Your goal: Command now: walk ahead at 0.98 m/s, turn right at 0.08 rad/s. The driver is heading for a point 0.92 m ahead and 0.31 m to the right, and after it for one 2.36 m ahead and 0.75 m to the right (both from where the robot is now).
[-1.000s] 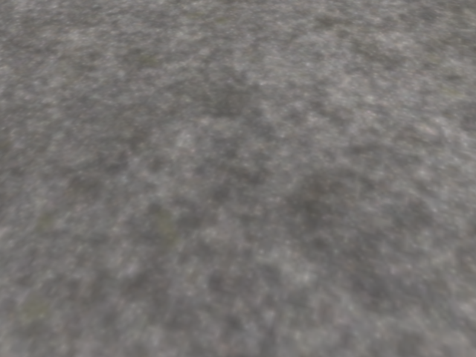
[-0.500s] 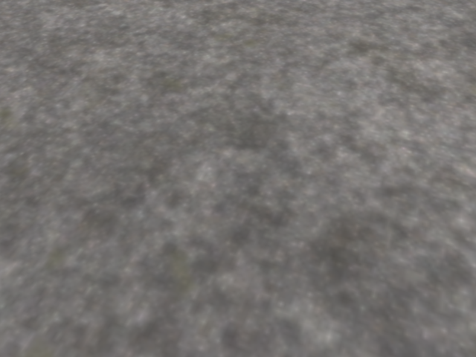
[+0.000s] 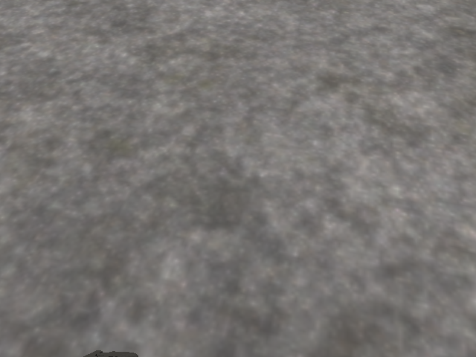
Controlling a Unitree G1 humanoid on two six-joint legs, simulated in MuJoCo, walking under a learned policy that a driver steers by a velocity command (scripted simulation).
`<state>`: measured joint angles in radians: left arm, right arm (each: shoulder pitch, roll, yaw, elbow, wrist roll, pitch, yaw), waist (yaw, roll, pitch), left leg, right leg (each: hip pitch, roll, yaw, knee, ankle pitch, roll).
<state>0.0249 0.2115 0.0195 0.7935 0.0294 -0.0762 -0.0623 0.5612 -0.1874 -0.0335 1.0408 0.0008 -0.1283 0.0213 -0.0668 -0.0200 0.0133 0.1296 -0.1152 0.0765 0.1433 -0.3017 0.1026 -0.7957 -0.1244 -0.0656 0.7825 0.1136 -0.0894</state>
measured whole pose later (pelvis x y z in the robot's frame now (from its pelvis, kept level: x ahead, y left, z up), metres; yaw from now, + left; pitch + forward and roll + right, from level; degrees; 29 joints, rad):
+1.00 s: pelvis +0.90 -0.20 -0.03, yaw -45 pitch +0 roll +3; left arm -0.06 0.29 0.02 0.61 0.01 -0.04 -0.09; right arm 0.52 -0.25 -0.03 0.93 0.02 -0.10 -0.02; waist -0.08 -0.06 0.06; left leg 0.17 0.04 0.29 0.51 -0.39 -0.06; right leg -0.60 0.03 -0.11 0.62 0.08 -0.17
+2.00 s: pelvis +1.14 -0.31 +0.00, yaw -6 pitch +3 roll -1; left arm 0.11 0.29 0.07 0.79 0.00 -0.01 0.01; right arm 0.12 -0.31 -0.07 0.53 0.00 0.05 -0.03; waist 0.00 0.02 0.01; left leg -0.37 -0.15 -0.24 0.57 -0.23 0.04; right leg -0.42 0.03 0.08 0.67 -0.30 0.04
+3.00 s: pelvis +1.19 -0.34 +0.00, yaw -3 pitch +2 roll +0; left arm 0.21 0.27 0.06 0.85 -0.02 -0.09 -0.03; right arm 0.41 -0.27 -0.06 0.75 0.01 -0.05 0.00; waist -0.03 0.04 -0.03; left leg -0.10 0.03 -0.08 0.42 -0.36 0.02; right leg -0.38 -0.04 -0.04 0.67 -0.35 -0.06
